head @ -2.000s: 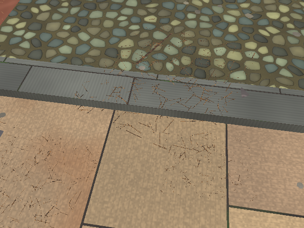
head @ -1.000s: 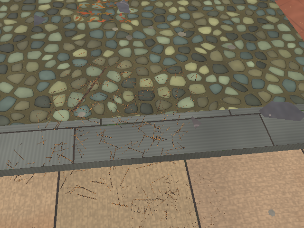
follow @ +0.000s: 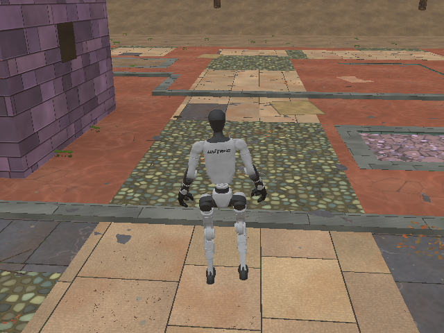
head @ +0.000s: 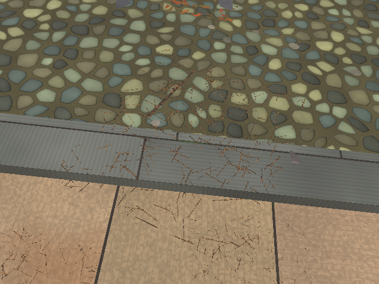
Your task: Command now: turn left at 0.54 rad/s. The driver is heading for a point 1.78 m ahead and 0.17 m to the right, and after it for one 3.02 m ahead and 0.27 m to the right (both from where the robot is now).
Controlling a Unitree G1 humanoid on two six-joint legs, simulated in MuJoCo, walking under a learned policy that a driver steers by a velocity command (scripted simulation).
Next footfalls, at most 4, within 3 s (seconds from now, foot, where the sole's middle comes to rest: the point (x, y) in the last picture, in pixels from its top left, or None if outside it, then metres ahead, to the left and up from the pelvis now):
0.40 right None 0.07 -0.14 -0.77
1.10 right None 0.44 -0.09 -0.77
1.58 left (156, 220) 0.67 0.10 -0.77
1.98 right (250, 168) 0.88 -0.27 -0.71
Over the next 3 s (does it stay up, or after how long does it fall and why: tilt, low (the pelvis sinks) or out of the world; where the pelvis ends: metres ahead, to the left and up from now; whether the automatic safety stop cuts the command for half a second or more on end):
stays up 0.91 -0.16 0.06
